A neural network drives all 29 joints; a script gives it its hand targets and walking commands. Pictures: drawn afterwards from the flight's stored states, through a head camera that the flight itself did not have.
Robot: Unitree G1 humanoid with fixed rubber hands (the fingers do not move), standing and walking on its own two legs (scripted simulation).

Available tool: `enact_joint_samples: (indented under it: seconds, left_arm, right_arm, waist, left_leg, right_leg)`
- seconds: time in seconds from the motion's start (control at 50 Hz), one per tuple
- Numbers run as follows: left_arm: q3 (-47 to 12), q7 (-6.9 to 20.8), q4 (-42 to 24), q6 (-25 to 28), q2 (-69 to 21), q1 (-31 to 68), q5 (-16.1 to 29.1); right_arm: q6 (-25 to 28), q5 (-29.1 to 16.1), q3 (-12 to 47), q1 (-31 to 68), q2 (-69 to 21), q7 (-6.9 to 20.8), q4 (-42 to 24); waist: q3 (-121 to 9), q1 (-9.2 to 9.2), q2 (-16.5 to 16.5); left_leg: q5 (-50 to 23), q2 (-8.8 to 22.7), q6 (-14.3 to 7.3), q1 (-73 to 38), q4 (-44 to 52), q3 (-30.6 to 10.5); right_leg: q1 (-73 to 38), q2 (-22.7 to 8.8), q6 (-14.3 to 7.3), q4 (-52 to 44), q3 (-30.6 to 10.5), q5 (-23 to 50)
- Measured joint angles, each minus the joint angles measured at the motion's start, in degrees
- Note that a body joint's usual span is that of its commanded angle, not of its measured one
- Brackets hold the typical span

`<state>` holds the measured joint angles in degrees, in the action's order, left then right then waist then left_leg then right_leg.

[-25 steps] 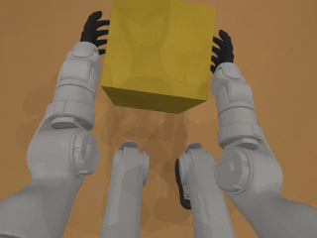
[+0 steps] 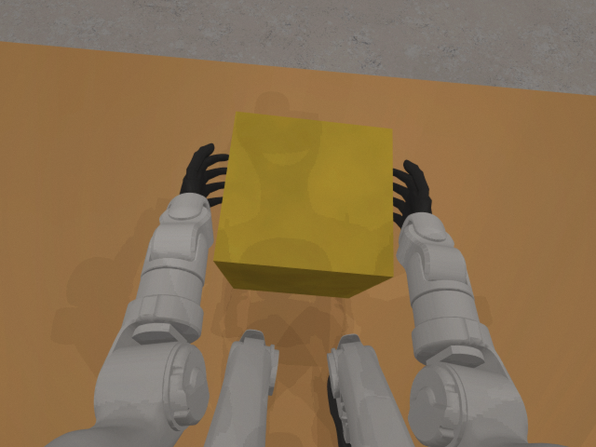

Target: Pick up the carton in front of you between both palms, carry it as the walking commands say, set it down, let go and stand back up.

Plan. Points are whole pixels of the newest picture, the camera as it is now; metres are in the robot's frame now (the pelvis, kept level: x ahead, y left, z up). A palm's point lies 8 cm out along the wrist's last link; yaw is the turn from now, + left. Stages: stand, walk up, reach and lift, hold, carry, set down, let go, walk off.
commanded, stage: reach and lift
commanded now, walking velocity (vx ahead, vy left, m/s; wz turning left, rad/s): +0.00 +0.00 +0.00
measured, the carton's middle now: (301, 220) +0.45 +0.01 -0.12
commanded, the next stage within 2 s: hold in 1.90 s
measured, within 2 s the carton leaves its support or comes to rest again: neither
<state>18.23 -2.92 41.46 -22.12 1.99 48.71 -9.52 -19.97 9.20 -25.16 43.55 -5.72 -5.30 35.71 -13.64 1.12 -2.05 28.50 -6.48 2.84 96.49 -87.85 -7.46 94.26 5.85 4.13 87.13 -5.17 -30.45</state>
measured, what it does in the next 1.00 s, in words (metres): rises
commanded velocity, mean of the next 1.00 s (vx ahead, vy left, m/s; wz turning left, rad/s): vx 0.00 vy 0.00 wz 0.00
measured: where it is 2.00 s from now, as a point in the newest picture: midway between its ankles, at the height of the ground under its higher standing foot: (293, 428)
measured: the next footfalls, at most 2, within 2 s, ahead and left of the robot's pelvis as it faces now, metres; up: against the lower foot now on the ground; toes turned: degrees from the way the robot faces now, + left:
none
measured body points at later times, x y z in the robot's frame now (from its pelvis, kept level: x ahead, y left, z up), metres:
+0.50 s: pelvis +0.05 +0.00 +0.14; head +0.14 +0.01 +0.58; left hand +0.40 +0.15 +0.09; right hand +0.40 -0.15 +0.10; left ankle +0.08 +0.12 -0.54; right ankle +0.07 -0.14 -0.54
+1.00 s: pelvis +0.06 -0.01 +0.20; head +0.03 +0.00 +0.65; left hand +0.36 +0.15 +0.21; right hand +0.36 -0.16 +0.21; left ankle +0.08 +0.12 -0.54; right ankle +0.07 -0.14 -0.54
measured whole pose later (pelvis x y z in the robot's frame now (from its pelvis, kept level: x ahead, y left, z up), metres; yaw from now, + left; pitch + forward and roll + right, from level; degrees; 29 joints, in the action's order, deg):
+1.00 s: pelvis +0.06 -0.01 +0.20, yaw +1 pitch -2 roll +0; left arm 17.1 -1.7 25.0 -33.8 -9.2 17.1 -16.2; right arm -33.5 16.1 -16.9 17.0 -9.2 0.2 25.1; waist -3.1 1.2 -0.8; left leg 12.7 -2.7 0.9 12.4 -27.4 -8.7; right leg 11.0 2.6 1.1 27.0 -8.4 -13.7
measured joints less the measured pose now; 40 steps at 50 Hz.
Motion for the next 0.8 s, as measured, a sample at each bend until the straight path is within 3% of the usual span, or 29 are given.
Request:
enact_joint_samples:
  seconds: [0.14,0.46,0.64,0.8]
  left_arm:
    - [0.96,-0.63,1.29,3.01,-2.89,-5.59,-1.94]
    - [-0.9,-0.68,-4.44,5.29,-6.61,-21.2,-0.04]
    - [-2.65,-0.62,-7.7,2.23,-7.78,-27.9,-0.39]
    - [-3.97,-0.69,-14.25,-4.04,-9.69,-33.0,-1.56]
  right_arm:
    - [1.75,1.0,0.21,-4.6,-0.04,1.17,1.89]
    - [3.66,0.71,5.79,-19.01,-1.73,1.75,-2.1]
    - [0.79,2.05,7.3,-25.39,-2.81,2.46,-4.81]
    - [-6.0,1.83,9.55,-29.64,-2.7,3.3,-10.52]
  waist:
    - [-0.28,1.0,0.6]
    - [2.45,-0.52,1.4]
    - [3.82,-0.09,1.3]
    - [6.69,-0.15,0.86]
  left_leg:
    - [-1.53,0.37,-0.6,-11.45,9.25,-0.4]
    - [-5.76,1.66,-1.5,-39.4,30.14,-0.21]
    - [-9.42,2.4,-1.78,-57.4,43.3,-1.12]
    - [-13.15,3.23,-1.98,-73.09,54.39,-1.26]
  right_leg:
    - [-11.44,-0.37,-0.58,-9.42,-0.55,1.72]
    - [-38.69,-1.25,-1.63,-29.77,-2.7,6.37]
    - [-56.82,-2.18,-2.34,-43.23,-2.78,10.19]
    - [-72.45,-2.9,-2.72,-54.4,-3.24,14.13]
